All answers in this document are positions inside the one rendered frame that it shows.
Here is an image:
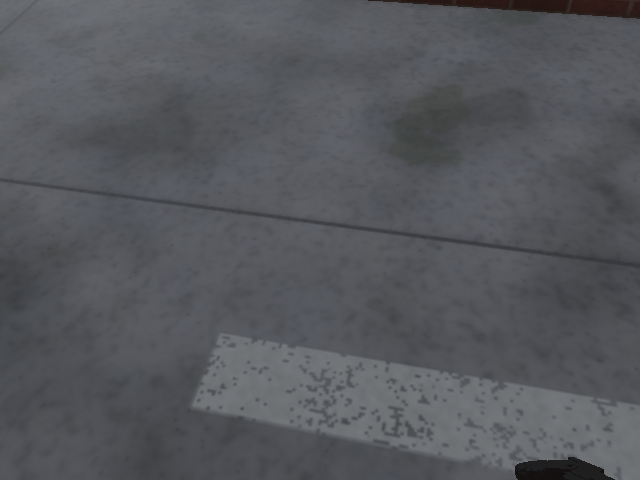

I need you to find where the right robot hand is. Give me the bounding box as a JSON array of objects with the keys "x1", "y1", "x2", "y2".
[{"x1": 515, "y1": 457, "x2": 615, "y2": 480}]

